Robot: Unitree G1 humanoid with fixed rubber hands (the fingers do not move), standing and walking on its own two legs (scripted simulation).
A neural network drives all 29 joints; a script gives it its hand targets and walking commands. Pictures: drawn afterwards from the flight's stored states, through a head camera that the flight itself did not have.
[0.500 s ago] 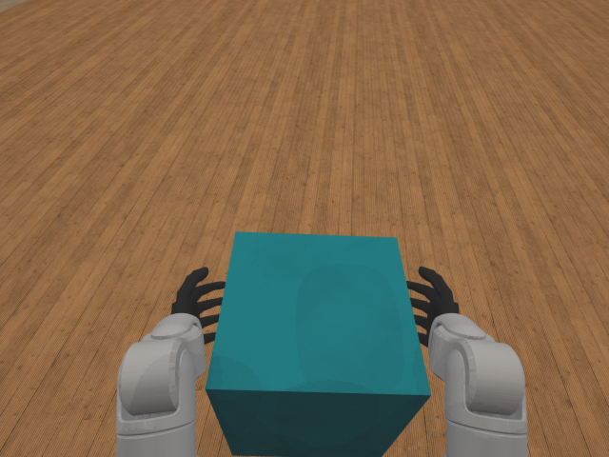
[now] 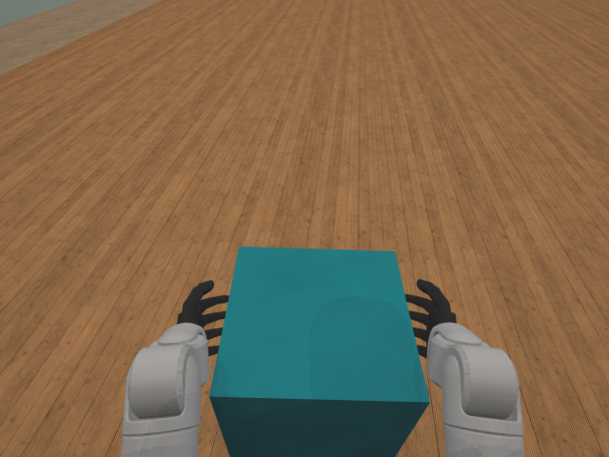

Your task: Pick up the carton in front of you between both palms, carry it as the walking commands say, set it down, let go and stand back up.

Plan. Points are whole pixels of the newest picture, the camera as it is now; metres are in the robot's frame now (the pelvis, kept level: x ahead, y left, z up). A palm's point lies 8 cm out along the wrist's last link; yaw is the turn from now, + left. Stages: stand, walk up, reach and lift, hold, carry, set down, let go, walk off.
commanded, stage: carry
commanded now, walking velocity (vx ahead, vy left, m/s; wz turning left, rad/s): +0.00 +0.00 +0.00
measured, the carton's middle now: (313, 363) +0.28 +0.00 +0.00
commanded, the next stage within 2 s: hold in 0.92 s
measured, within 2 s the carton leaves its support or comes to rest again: neither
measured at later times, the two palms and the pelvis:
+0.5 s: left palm (192, 369) +0.25 +0.15 +0.05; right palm (435, 367) +0.25 -0.15 +0.05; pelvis -0.04 +0.00 +0.01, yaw +0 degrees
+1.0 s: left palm (191, 378) +0.24 +0.15 +0.05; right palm (437, 375) +0.24 -0.15 +0.05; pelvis -0.05 +0.00 +0.01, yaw +1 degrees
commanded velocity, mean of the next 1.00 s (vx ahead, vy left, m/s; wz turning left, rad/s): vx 0.00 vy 0.00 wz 0.00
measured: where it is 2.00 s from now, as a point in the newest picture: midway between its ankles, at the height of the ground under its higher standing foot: outside the picture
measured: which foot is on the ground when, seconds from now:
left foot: down 0.00-1.00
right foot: down 0.00-1.00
